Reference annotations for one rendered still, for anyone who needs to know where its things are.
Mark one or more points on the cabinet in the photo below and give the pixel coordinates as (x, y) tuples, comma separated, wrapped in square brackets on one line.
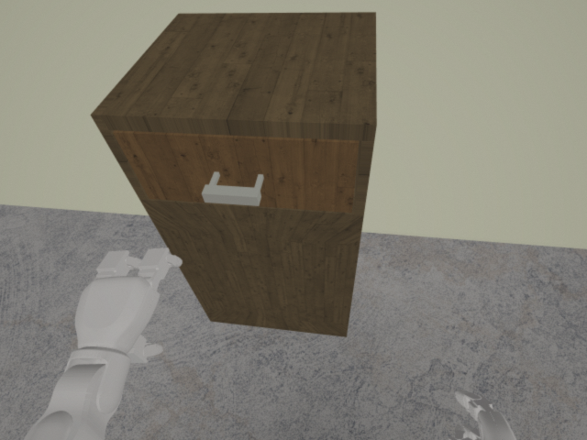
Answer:
[(279, 75)]

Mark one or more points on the left robot forearm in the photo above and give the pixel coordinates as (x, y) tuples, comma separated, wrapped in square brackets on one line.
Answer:
[(85, 397)]

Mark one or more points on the drawer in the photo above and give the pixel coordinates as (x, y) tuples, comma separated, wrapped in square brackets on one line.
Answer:
[(299, 173)]

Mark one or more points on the robot left hand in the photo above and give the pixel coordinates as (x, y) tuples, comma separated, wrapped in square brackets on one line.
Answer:
[(114, 308)]

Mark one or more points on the robot right hand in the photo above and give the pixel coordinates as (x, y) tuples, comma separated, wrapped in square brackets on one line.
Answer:
[(492, 425)]

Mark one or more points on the handle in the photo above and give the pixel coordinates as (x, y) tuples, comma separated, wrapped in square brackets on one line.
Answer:
[(220, 194)]

